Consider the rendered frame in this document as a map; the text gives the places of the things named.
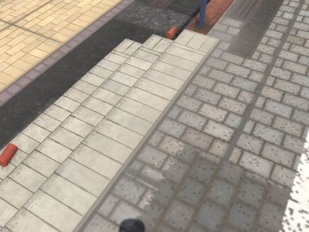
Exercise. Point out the stairs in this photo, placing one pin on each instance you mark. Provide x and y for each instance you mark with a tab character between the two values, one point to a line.
51	137

